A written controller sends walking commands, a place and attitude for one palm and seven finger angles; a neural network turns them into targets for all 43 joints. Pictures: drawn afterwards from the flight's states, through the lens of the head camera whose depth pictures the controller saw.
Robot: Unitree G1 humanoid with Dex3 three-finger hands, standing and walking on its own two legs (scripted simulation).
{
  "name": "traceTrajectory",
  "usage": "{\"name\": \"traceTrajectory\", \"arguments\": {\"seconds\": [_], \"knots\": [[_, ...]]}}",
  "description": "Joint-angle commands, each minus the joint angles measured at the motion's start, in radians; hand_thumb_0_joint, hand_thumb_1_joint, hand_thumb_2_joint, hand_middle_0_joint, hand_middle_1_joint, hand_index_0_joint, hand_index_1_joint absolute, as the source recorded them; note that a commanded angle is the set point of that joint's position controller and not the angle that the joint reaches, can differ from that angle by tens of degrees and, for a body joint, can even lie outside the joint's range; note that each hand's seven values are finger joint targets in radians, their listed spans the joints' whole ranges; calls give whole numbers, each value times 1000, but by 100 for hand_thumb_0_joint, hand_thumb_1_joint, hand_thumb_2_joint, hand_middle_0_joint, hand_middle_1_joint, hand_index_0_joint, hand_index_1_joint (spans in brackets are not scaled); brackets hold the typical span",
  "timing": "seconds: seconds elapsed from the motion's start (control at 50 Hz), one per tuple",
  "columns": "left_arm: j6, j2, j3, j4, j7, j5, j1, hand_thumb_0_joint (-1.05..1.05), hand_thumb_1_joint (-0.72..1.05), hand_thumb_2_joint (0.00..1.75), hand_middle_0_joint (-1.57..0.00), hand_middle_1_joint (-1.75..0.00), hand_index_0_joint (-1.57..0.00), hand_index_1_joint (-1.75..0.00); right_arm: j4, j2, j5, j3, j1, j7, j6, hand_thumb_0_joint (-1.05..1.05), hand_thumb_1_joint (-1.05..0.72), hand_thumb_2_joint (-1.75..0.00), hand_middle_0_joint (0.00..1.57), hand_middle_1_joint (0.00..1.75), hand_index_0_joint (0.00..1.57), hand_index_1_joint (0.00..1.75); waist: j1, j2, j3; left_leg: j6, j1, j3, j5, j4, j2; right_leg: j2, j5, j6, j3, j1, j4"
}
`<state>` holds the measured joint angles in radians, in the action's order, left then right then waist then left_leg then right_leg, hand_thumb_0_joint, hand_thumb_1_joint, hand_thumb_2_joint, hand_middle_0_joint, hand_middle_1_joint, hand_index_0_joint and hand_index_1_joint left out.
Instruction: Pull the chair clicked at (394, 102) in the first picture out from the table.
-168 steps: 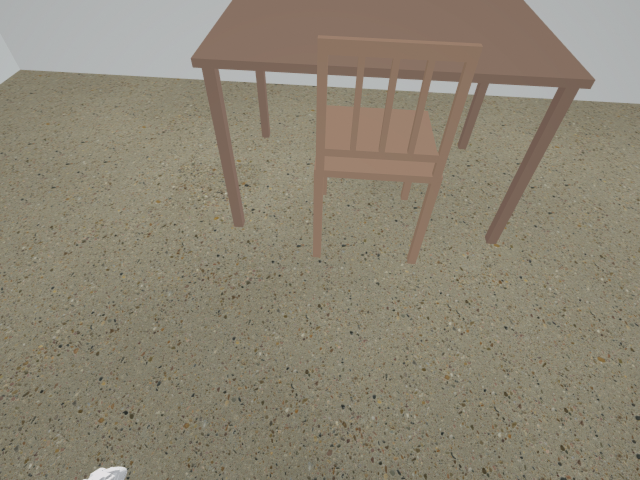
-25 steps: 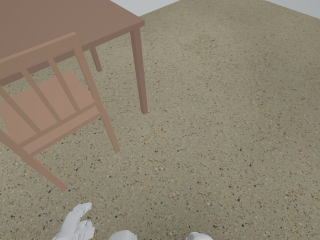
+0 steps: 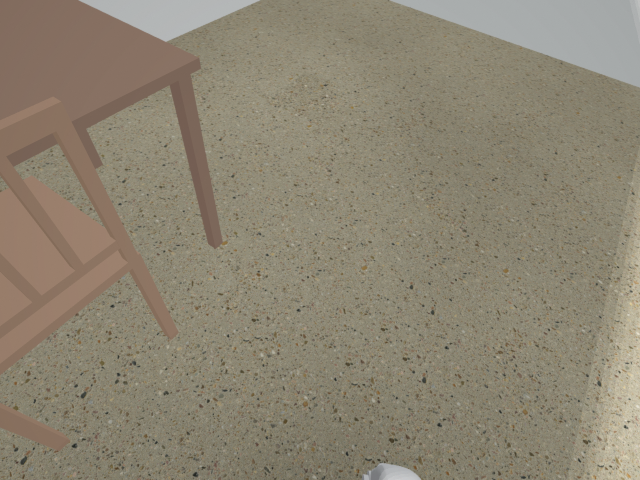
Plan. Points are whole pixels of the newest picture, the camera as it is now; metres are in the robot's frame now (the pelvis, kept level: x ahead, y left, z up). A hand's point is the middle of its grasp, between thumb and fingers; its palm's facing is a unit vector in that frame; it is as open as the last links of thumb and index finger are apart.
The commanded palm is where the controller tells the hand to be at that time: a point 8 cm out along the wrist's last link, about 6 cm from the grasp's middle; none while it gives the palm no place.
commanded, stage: walk to a spot facing it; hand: left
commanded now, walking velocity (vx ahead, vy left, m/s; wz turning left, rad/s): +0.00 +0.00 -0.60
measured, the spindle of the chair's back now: out of the picture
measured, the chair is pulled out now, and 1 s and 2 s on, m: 0.00 0.00 0.00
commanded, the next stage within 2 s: turn to face it in 0.92 s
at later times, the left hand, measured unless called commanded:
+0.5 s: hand out of the picture +0.13 +0.14 -0.16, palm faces -0.23 -0.95 -0.22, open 7.4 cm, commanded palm none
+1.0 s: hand (310, 378) +0.29 +0.02 -0.18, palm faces -0.61 -0.77 -0.19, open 7.4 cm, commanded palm none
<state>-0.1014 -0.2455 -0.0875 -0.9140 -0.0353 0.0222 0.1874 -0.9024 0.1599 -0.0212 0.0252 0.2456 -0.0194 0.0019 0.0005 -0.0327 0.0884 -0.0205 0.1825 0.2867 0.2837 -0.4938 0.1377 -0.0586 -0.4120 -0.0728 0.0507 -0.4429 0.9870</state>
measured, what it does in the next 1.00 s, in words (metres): walks ahead, turning right: right foot, then left foot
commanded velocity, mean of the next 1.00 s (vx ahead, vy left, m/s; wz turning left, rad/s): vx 0.08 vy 0.00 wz -0.59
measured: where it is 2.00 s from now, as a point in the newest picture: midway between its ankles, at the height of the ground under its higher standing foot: outside the picture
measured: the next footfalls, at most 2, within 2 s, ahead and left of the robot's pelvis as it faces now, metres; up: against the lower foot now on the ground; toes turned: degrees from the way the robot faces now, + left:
right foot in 0.16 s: +0.03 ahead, -0.14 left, +0.00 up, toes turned -13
left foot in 0.58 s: +0.09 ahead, +0.08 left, +0.00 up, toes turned -15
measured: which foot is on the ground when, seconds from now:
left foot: down 0.00-0.16, up 0.18-0.56, down 0.58-1.00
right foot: up 0.00-0.14, down 0.16-0.58, up 0.60-1.00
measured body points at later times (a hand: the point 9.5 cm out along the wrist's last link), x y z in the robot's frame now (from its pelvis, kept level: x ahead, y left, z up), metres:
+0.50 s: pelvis +0.00 -0.03 +0.00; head +0.03 -0.03 +0.44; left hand +0.14 +0.19 -0.15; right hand +0.03 -0.31 -0.13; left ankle +0.04 +0.10 -0.71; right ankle -0.01 -0.13 -0.74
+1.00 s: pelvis +0.08 -0.07 -0.02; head +0.14 -0.10 +0.43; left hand +0.33 +0.06 -0.16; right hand -0.10 -0.24 -0.16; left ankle +0.05 +0.09 -0.74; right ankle +0.08 -0.20 -0.73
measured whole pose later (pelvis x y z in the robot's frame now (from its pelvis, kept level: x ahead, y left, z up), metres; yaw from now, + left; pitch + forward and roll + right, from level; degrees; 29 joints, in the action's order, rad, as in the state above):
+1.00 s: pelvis +0.08 -0.07 -0.02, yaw -36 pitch +0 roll -1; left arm -0.05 -0.23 -0.07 -0.91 -0.05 0.03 0.10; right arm -0.99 0.18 -0.02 0.04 0.39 -0.02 0.00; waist 0.04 -0.01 0.13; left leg 0.06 0.05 0.33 0.46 -0.56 0.17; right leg -0.03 -0.27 -0.01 0.12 -0.43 0.67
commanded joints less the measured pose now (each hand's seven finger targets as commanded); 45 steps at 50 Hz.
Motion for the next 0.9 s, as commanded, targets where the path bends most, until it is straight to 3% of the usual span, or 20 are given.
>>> {"name": "traceTrajectory", "arguments": {"seconds": [0.0,0.06,0.1,0.12,0.14,0.16,0.2,0.24,0.28,0.42,0.5,0.52,0.54,0.56,0.58,0.6,0.64,0.68,0.74,0.88], "knots": [[47,-26,-2,113,3,-4,-93,0,90,90,-20,-30,-20,-30,26,228,-5,80,59,-3,4,0,-90,-90,20,30,20,30,52,231,-93,-111,-152,-117,-467,113,261,5,-24,12,42,-35,-147],[59,-28,-4,112,9,-4,-67,0,90,90,-20,-30,-20,-30,26,241,-7,90,34,4,0,0,-90,-90,20,30,20,30,39,242,-108,-86,-133,-94,-476,51,281,18,-11,37,56,41,-265],[71,-58,-11,88,15,-1,13,0,90,90,-20,-30,-20,-30,32,238,-1,90,18,10,-5,0,-90,-90,20,30,20,30,-8,168,-147,-19,-48,-31,-395,-97,248,32,178,60,71,222,-465],[85,-130,-22,74,26,5,63,0,90,90,-20,-30,-20,-30,42,205,7,84,41,18,-8,0,-90,-90,20,30,20,30,-34,-7,-194,40,107,-2,-260,-293,192,-68,344,109,-68,409,-567],[94,-243,-46,63,40,7,127,0,90,90,-20,-30,-20,-30,97,123,7,57,-7,21,-11,0,-90,-90,20,30,20,30,-70,-304,-193,94,402,-20,320,-534,36,-325,690,222,-435,509,-618],[86,-253,-51,56,52,-11,169,0,90,90,-20,-30,-20,-30,120,147,11,55,-72,5,-26,0,-90,-90,20,30,20,30,-100,-251,-198,86,417,-191,371,-641,6,-349,737,296,-435,430,-629],[81,-195,-41,78,58,-7,55,0,90,90,-20,-30,-20,-30,109,154,7,57,-112,-1,-33,0,-90,-90,20,30,20,30,-53,-208,-121,85,452,-271,255,-706,10,-260,577,283,-384,351,-639],[80,-156,-24,108,57,-5,-35,0,90,90,-20,-30,-20,-30,72,152,1,56,-71,5,-37,0,-90,-90,20,30,20,30,-1,-106,-114,101,375,-250,141,-652,8,-185,537,244,-267,275,-629],[85,-164,-21,107,52,-3,-28,0,90,90,-20,-30,-20,-30,61,151,1,54,-57,4,-39,0,-90,-90,20,30,20,30,2,-106,-117,108,343,-241,120,-596,-14,-165,535,241,-262,258,-632],[87,-190,-29,84,35,3,33,0,90,90,-20,-30,-20,-30,108,156,0,46,-120,14,-16,0,-90,-90,20,30,20,30,-42,-109,-111,95,275,-236,166,-344,-67,-158,71,265,-421,248,-711],[84,-191,-30,94,25,-4,-12,0,90,90,-20,-30,-20,-30,91,153,4,43,-19,7,7,0,-90,-90,20,30,20,30,4,-119,-96,69,28,-207,93,-75,-119,-94,-26,226,-432,96,-668],[82,-168,-23,98,22,-7,-31,0,90,90,-20,-30,-20,-30,71,161,6,45,46,2,15,0,-90,-90,20,30,20,30,40,-86,-97,59,-112,-212,66,57,-107,-45,-65,185,-395,-2,-598],[79,-106,-11,122,14,-11,-40,0,90,90,-20,-30,-20,-30,53,234,-2,57,122,-10,24,0,-90,-90,20,30,20,30,76,121,-108,10,-262,-400,239,194,55,55,-147,131,-296,-178,-418],[83,-56,-4,157,5,-13,-65,0,90,90,-20,-30,-20,-30,55,334,-15,73,182,-12,26,0,-90,-90,20,30,20,30,101,374,-77,-83,-270,-733,438,344,329,152,-201,73,-104,-333,-120],[90,-102,-19,167,-3,2,-97,0,90,90,-20,-30,-20,-30,58,334,-12,68,148,-12,28,0,-90,-90,20,30,20,30,90,283,-26,-139,-139,-792,469,389,408,52,-149,68,-126,-331,23],[90,-112,-30,140,-11,10,-87,0,90,90,-20,-30,-20,-30,67,277,-12,54,89,-7,32,0,-90,-90,20,30,20,30,52,198,12,-113,-55,-685,456,392,335,38,-66,60,-116,-288,107],[84,-88,-28,102,-26,12,-38,0,90,90,-20,-30,-20,-30,75,215,-5,36,13,-10,41,0,-90,-90,20,30,20,30,2,162,33,-67,-37,-455,196,351,237,5,63,41,-77,-267,176],[74,-52,-15,81,-25,8,-11,0,90,90,-20,-30,-20,-30,58,188,1,28,42,-15,49,0,-90,-90,20,30,20,30,-3,178,7,-55,-87,-285,-174,282,183,2,123,20,-51,-252,189],[68,-24,-2,79,-20,4,-49,0,90,90,-20,-30,-20,-30,18,187,1,32,133,-19,49,0,-90,-90,20,30,20,30,22,171,-33,-66,-179,-183,-561,190,174,3,116,8,-4,-245,127],[68,-8,10,101,-13,1,-164,0,90,90,-20,-30,-20,-30,-26,205,-6,59,157,-10,25,0,-90,-90,20,30,20,30,55,239,-11,-72,-164,-67,-630,102,205,18,114,34,75,-93,-202]]}}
